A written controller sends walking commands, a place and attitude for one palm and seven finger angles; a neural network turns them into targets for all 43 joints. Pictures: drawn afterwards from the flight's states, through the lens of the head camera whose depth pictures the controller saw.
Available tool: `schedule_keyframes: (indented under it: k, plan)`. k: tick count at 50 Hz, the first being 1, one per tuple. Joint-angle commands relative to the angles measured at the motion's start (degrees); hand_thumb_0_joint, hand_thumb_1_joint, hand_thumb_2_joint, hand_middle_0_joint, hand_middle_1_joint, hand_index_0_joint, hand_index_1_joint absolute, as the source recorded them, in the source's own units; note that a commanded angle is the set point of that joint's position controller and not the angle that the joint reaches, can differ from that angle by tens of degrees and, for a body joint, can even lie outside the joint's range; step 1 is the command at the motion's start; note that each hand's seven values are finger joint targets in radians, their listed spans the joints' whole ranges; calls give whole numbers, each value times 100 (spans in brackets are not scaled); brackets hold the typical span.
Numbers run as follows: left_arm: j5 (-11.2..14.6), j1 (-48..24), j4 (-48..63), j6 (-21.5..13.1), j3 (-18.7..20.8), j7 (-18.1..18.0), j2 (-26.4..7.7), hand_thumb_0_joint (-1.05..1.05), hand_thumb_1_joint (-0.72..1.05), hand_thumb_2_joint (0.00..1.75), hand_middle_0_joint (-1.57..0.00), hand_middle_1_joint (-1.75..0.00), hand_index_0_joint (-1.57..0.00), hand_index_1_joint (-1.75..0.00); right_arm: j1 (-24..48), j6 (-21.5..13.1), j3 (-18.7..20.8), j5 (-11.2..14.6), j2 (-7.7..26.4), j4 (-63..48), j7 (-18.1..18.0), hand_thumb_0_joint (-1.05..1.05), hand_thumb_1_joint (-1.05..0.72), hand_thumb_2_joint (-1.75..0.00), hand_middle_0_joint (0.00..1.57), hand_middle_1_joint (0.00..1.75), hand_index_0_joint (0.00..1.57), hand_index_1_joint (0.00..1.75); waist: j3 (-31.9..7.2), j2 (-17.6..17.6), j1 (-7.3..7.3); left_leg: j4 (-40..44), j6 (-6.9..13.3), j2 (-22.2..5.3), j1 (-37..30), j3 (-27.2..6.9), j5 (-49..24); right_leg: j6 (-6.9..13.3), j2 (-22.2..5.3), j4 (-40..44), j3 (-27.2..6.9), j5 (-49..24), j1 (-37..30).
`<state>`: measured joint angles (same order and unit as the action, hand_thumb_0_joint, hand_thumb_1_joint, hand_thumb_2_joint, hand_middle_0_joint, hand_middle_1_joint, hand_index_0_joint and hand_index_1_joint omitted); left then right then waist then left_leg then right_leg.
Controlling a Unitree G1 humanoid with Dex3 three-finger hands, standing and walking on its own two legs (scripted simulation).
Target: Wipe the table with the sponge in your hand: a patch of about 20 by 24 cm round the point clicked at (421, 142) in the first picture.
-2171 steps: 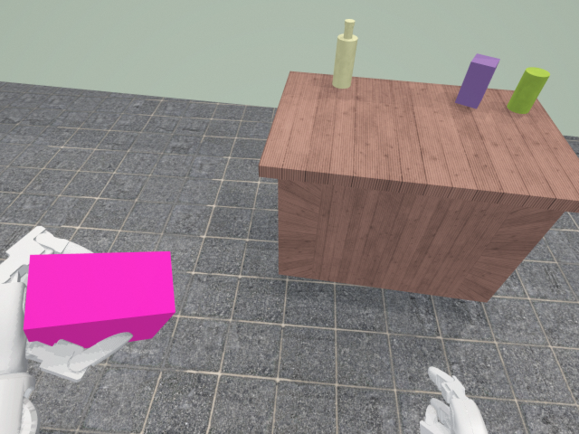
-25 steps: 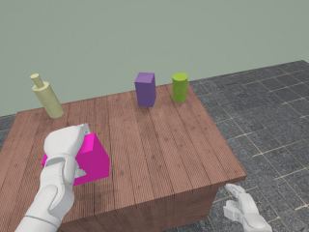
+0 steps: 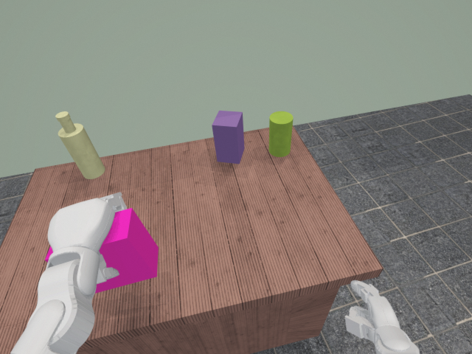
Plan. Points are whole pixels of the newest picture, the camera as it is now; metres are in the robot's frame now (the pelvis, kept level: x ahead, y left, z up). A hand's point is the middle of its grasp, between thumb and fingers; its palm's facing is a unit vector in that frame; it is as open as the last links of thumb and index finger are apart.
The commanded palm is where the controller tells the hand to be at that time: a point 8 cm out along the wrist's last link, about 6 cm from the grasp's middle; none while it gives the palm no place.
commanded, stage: bring the sponge back beside the body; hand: left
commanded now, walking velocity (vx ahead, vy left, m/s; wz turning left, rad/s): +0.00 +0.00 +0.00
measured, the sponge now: (114, 258) +0.24 +0.27 +0.04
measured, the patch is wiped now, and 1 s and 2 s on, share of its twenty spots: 1.00 1.00 1.00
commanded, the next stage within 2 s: step back with the hand held close in 0.94 s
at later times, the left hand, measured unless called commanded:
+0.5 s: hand (75, 260) +0.19 +0.28 +0.10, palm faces +0.06 -0.13 -0.99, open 10.4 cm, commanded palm +0.15 +0.28 +0.17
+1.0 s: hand (67, 270) +0.18 +0.28 +0.11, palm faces +0.08 -0.13 -0.99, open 10.4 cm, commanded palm +0.14 +0.28 +0.17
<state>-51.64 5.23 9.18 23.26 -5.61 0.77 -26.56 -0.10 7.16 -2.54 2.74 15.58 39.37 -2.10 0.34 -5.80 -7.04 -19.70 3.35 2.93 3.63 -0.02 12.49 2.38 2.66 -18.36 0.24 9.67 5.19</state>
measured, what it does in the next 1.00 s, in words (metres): stands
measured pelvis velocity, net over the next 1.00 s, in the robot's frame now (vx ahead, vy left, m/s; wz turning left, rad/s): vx -0.02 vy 0.00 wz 0.00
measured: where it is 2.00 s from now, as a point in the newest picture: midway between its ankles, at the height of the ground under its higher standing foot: outside the picture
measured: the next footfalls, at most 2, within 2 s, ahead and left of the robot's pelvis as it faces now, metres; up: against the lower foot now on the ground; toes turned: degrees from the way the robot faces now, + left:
none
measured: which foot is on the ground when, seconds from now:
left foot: down 0.00-1.00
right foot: down 0.00-1.00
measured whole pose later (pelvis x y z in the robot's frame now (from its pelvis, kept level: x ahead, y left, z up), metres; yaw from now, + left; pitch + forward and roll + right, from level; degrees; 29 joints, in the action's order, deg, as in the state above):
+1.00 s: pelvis -0.02 +0.00 +0.00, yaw +0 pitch -6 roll -1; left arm -48.8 16.9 21.3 20.2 0.4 2.8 -30.4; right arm -1.1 5.5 -3.3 2.3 15.0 37.6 -1.6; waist 0.9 -5.8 -8.0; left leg -21.9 3.4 2.8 3.3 -0.1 12.6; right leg 2.3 2.8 -19.5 0.3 9.2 4.4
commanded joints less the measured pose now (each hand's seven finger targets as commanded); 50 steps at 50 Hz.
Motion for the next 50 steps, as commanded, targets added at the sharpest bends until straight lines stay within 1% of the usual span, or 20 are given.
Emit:
schedule_keyframes:
  k: [1, 7, 9, 12, 15, 19, 22, 24, 27, 29, 32, 34, 36, 37, 39, 42, 44, 47, 49, 50]
  plan:
    - [-141, -1148, 1308, -26, 836, -174, -1171, 0, 10, 130, -120, -160, -120, -160, 1492, -388, 125, 1, 506, -1196, -8, 0, -90, -90, 20, 30, 20, 30, -1083, 299, -67, 122, 19, -184, -55, -629, -1551, 276, -181, 132, -597, -915, -452]
    - [-129, -837, 1690, -124, 946, -105, -1280, 0, 10, 130, -120, -160, -120, -160, 1426, -395, 135, -24, 513, -1233, 12, 0, -90, -90, 20, 30, 20, 30, -1079, 238, -104, 109, 23, -225, -125, -686, -1643, 283, -159, 103, -566, -923, -458]
    - [-91, -726, 1893, -156, 1232, -132, -1521, 0, 10, 130, -120, -160, -120, -160, 1517, -424, 145, -21, 529, -1275, 28, 0, -90, -90, 20, 30, 20, 30, -1087, 189, -141, 115, 26, -233, -91, -747, -1591, 320, -131, 82, -728, -959, -525]
    - [-46, -524, 1818, -164, 1163, -124, -1409, 0, 10, 130, -120, -160, -120, -160, 1417, -381, 137, -21, 518, -1258, 29, 0, -90, -90, 20, 30, 20, 30, -913, 222, -136, 95, 25, -231, -50, -699, -1535, 282, -176, 126, -602, -825, -395]
    - [0, -459, 2078, -184, 1268, -125, -1460, 0, 10, 130, -120, -160, -120, -160, 1402, -416, 147, -27, 506, -1308, 22, 0, -90, -90, 20, 30, 20, 30, -1112, 125, -145, 49, 59, -224, -67, -681, -1548, 287, -163, 59, -632, -872, -529]
    - [66, -265, 2334, -218, 1333, -87, -1528, 0, 10, 130, -120, -160, -120, -160, 1509, -449, 155, 0, 526, -1344, 37, 0, -90, -90, 20, 30, 20, 30, -946, 181, -106, 78, 21, -265, -95, -814, -1497, 305, -119, 102, -779, -821, -411]
    - [76, -45, 2174, -226, 1283, -27, -1474, 0, 10, 130, -120, -160, -120, -160, 1365, -410, 140, -31, 518, -1311, 25, 0, -90, -90, 20, 30, 20, 30, -741, 295, -113, 57, 43, -259, -47, -738, -1412, 256, -168, 155, -593, -642, -268]
    - [83, -128, 2554, -267, 1482, -36, -1671, 0, 10, 130, -120, -160, -120, -160, 1526, -465, 136, -12, 524, -1389, 30, 0, -90, -90, 20, 30, 20, 30, -867, 15, -136, 104, 40, -272, -21, -836, -1318, 305, -123, 96, -804, -627, -403]
    - [137, 329, 2353, -328, 1514, -18, -1630, 0, 10, 130, -120, -160, -120, -160, 1327, -433, 124, -52, 503, -1368, 23, 0, -90, -90, 20, 30, 20, 30, -810, 190, -189, 23, 51, -250, -37, -753, -1472, 264, -188, 100, -576, -705, -379]
    - [169, 218, 2552, -350, 1635, -27, -1712, 0, 10, 130, -120, -160, -120, -160, 1494, -476, 132, -10, 517, -1401, 31, 0, -90, -90, 20, 30, 20, 30, -691, 132, -150, 57, 41, -286, 10, -855, -1276, 292, -135, 138, -806, -550, -273]
    - [204, 210, 2236, -340, 1420, 13, -1533, 0, 10, 130, -120, -160, -120, -160, 1312, -435, 118, -28, 526, -1351, -2, 0, -90, -90, 20, 30, 20, 30, -480, 241, -97, 41, 57, -265, 41, -729, -1129, 241, -165, 223, -601, -326, -105]
    - [172, -93, 2591, -387, 1516, -6, -1651, 0, 10, 130, -120, -160, -120, -160, 1492, -519, 121, 4, 513, -1392, -15, 0, -90, -90, 20, 30, 20, 30, -686, 40, -83, 92, 49, -277, 19, -835, -987, 281, -107, 174, -838, -275, -206]
    - [147, 53, 2359, -428, 1535, -10, -1643, 0, 10, 130, -120, -160, -120, -160, 1300, -532, 102, -29, 480, -1344, -30, 0, -90, -90, 20, 30, 20, 30, -805, 203, -119, 33, 52, -242, -10, -756, -1137, 248, -171, 166, -682, -346, -270]
    - [192, 219, 2193, -416, 1397, 22, -1512, 0, 10, 130, -120, -160, -120, -160, 1284, -502, 102, -48, 503, -1350, -43, 0, -90, -90, 20, 30, 20, 30, -575, 253, -102, 34, 65, -246, 14, -712, -1075, 239, -168, 231, -587, -280, -176]
    - [153, 7, 2545, -443, 1565, -2, -1672, 0, 10, 130, -120, -160, -120, -160, 1476, -567, 119, -21, 516, -1374, -26, 0, -90, -90, 20, 30, 20, 30, -726, 69, -98, 96, 46, -279, 48, -821, -985, 287, -113, 168, -832, -288, -287]
    - [147, 208, 2289, -449, 1522, -16, -1612, 0, 10, 130, -120, -160, -120, -160, 1289, -526, 104, -71, 491, -1338, -21, 0, -90, -90, 20, 30, 20, 30, -632, 188, -149, 71, 56, -249, 86, -728, -1027, 256, -152, 194, -603, -244, -273]
    - [88, -34, 2590, -438, 1636, -49, -1738, 0, 10, 130, -120, -160, -120, -160, 1479, -572, 110, -33, 510, -1347, 1, 0, -90, -90, 20, 30, 20, 30, -696, -122, -125, 146, 37, -285, 116, -838, -979, 308, -93, 143, -830, -292, -340]
    - [127, 194, 2241, -362, 1508, -33, -1580, 0, 10, 130, -120, -160, -120, -160, 1336, -505, 103, -60, 503, -1317, 12, 0, -90, -90, 20, 30, 20, 30, -603, 141, -154, 99, 44, -254, 123, -729, -1060, 270, -142, 190, -597, -270, -278]
    - [121, 33, 2493, -354, 1625, -57, -1701, 0, 10, 130, -120, -160, -120, -160, 1500, -551, 113, -18, 514, -1338, 29, 0, -90, -90, 20, 30, 20, 30, -673, 44, -119, 136, 29, -279, 165, -827, -941, 299, -92, 154, -837, -234, -304]
    - [106, 45, 2407, -336, 1524, -30, -1591, 0, 10, 130, -120, -160, -120, -160, 1386, -533, 94, -47, 500, -1351, 37, 0, -90, -90, 20, 30, 20, 30, -733, -62, -168, 128, 65, -259, 187, -752, -956, 283, -115, 113, -618, -237, -389]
